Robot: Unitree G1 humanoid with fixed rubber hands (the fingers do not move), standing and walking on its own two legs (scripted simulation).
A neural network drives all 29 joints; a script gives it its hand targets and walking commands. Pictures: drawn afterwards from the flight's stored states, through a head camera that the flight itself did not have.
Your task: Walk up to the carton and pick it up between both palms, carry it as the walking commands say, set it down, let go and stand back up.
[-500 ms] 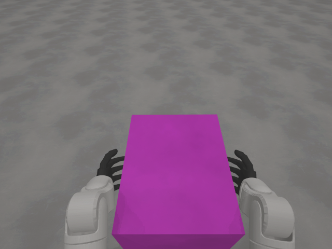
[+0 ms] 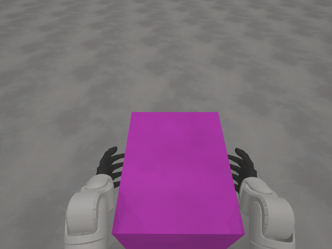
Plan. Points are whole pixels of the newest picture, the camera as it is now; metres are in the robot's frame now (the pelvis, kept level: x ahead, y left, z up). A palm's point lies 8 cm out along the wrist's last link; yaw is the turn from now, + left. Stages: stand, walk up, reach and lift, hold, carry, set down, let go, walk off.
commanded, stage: carry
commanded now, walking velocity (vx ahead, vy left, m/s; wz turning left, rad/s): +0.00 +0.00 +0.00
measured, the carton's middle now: (174, 184) +0.28 +0.00 +0.03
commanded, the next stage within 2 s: none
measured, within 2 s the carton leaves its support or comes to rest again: neither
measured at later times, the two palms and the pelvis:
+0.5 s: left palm (104, 176) +0.26 +0.15 +0.09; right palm (242, 178) +0.25 -0.15 +0.09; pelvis +0.01 +0.00 +0.00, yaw +0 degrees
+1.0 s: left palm (103, 176) +0.26 +0.16 +0.09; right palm (239, 178) +0.26 -0.15 +0.09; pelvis +0.01 +0.01 +0.00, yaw +0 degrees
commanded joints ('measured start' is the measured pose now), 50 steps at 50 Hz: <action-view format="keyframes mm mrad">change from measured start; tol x2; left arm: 1 -392 -763 -601 -85 -258 -17 -113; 32 -388 -775 -603 -90 -266 -29 -114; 50 -390 -776 -585 -52 -256 -64 -120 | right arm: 1 -370 762 599 -62 255 -2 115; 31 -364 782 605 -58 265 -17 120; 50 -368 782 595 -19 259 -54 128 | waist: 1 -1 -5 -132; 50 0 -1 -125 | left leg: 1 107 107 -80 -95 24 39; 18 119 104 -78 -84 69 40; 50 122 99 -81 -91 48 43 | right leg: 1 15 -89 39 -96 55 -29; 50 28 -80 34 -89 55 -23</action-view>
